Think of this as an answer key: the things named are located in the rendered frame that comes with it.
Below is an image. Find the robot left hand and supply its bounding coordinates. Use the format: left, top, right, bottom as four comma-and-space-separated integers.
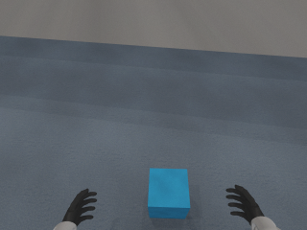
62, 188, 97, 226

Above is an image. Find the carton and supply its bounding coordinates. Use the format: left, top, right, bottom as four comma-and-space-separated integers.
148, 168, 191, 219

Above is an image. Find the right robot forearm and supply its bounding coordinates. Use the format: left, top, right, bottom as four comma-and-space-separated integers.
250, 216, 280, 230

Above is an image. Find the robot right hand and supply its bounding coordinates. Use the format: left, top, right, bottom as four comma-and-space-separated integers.
226, 185, 264, 226

